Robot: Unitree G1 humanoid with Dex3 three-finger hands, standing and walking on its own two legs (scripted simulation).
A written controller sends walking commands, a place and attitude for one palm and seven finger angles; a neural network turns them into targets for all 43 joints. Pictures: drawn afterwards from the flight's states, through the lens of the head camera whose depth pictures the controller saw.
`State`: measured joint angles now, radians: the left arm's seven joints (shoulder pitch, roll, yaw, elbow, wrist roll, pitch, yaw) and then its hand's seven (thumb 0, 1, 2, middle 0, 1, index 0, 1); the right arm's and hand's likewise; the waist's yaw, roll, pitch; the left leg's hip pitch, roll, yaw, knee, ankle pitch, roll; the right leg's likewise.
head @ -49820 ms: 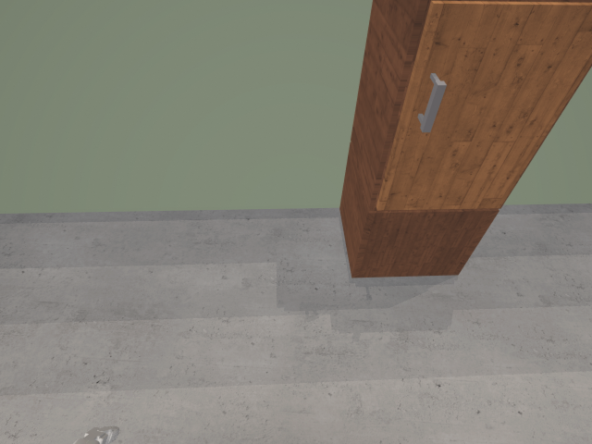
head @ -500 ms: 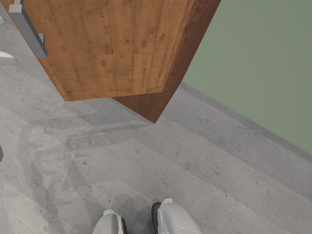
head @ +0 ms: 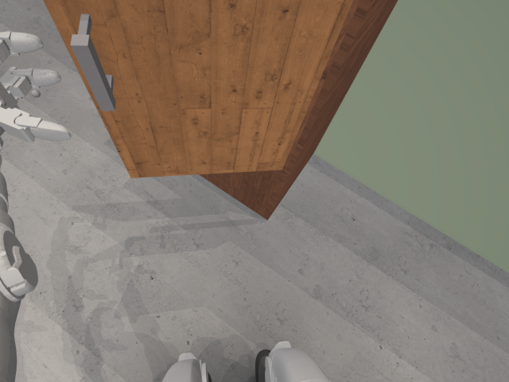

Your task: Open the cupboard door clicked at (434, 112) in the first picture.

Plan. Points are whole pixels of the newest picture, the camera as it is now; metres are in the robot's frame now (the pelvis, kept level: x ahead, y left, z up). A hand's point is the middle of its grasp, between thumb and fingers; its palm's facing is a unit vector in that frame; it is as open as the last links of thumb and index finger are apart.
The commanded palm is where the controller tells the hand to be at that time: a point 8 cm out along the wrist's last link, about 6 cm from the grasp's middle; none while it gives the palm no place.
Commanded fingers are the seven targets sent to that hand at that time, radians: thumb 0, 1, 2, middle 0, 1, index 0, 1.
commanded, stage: move the hooked fingers beside the handle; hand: left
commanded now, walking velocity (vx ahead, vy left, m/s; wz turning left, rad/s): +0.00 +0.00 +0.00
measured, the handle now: (97, 66) +0.56 +0.19 +0.09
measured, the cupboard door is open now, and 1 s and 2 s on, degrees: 41 41 40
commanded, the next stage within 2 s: slide the fingers in behind the handle in 0.28 s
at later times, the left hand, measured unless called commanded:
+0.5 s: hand (42, 86) +0.52 +0.26 +0.10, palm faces +0.03 -1.00 -0.01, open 14.0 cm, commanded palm +0.50 +0.29 +0.09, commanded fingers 0.00 -0.50 0.30 -0.30 -1.20 -0.30 -1.20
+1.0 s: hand (60, 89) +0.52 +0.24 +0.09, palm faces +0.04 -1.00 +0.00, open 14.0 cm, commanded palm +0.50 +0.26 +0.09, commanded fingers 0.00 -0.50 0.30 -0.30 -1.20 -0.30 -1.20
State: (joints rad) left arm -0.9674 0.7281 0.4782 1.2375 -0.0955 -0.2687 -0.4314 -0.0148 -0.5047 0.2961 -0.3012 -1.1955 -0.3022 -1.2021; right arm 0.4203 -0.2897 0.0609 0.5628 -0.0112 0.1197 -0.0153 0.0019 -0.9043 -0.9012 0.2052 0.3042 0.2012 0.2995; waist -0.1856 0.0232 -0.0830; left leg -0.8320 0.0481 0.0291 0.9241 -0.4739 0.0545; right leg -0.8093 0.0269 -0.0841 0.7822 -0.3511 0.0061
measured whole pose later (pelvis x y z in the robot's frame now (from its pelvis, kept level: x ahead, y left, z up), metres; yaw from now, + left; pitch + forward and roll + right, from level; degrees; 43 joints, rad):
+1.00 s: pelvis -0.01 +0.00 -0.01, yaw +0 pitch +22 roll -5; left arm -1.02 0.67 0.45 1.23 -0.08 -0.31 -0.33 -0.02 -0.50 0.30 -0.30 -1.20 -0.29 -1.21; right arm 0.44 -0.28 0.06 0.59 -0.02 0.09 -0.01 0.00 -0.90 -0.90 0.20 0.30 0.20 0.30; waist -0.20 0.03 -0.08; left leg -0.88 0.05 0.03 0.96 -0.47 0.05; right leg -0.86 0.02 -0.08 0.82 -0.35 0.01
